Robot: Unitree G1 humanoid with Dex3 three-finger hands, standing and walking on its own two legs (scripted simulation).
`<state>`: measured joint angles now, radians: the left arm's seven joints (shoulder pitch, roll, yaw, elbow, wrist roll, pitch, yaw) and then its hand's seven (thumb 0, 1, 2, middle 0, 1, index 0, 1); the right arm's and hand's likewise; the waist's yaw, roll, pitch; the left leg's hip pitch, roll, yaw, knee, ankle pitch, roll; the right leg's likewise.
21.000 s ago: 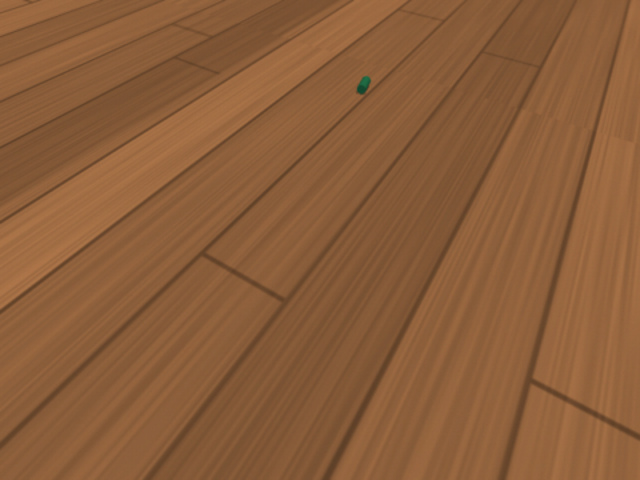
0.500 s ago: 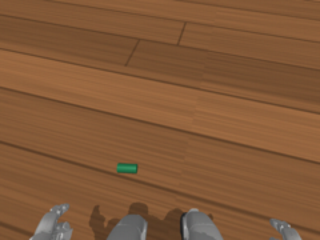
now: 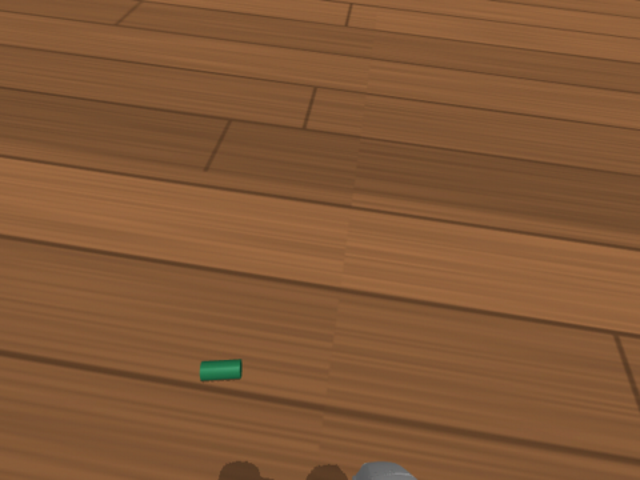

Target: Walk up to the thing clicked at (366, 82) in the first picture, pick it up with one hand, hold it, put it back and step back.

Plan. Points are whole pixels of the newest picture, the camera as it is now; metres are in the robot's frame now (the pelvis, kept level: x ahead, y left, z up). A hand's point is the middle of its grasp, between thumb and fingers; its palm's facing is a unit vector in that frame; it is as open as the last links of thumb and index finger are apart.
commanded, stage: walk up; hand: left
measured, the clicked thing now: (221, 369) +0.49 +0.26 -0.74
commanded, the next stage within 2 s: stand in 0.48 s
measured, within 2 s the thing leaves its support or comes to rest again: neither
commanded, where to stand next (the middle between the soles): +0.11 +0.00 m, yaw +3 degrees
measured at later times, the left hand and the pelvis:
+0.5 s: hand out of the picture +0.14 +0.28 -0.16, palm faces +0.03 -0.91 -0.41, open 7.4 cm; pelvis +0.01 +0.01 -0.02, yaw +2 degrees
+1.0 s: hand out of the picture +0.06 +0.25 -0.15, palm faces +0.01 -0.94 -0.34, open 7.4 cm; pelvis +0.02 +0.00 +0.01, yaw +1 degrees
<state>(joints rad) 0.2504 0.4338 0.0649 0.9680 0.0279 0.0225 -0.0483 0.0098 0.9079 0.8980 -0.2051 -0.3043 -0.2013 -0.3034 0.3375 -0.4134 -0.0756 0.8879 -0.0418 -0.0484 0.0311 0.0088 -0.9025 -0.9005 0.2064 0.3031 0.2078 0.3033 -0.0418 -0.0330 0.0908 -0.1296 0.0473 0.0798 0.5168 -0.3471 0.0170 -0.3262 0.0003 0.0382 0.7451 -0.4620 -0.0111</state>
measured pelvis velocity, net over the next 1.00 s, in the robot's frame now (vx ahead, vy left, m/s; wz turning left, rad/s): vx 0.02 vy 0.00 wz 0.02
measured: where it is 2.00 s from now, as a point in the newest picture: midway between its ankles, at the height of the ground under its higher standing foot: outside the picture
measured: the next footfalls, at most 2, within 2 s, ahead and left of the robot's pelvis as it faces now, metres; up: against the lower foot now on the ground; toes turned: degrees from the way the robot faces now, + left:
right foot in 0.06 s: +0.05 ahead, -0.13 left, +0.00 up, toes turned +1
left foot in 0.46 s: +0.09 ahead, +0.12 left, +0.00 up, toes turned +1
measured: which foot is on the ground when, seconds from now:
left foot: down 0.00-0.08, up 0.10-0.44, down 0.46-1.00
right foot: up 0.00-0.04, down 0.06-1.00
